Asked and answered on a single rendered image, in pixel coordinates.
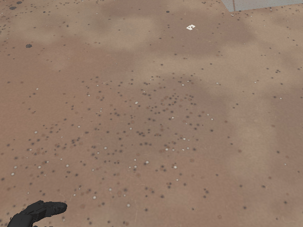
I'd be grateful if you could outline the left robot hand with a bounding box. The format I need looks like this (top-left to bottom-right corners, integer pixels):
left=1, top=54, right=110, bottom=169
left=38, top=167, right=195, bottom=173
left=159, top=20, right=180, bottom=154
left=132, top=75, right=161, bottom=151
left=7, top=200, right=67, bottom=227

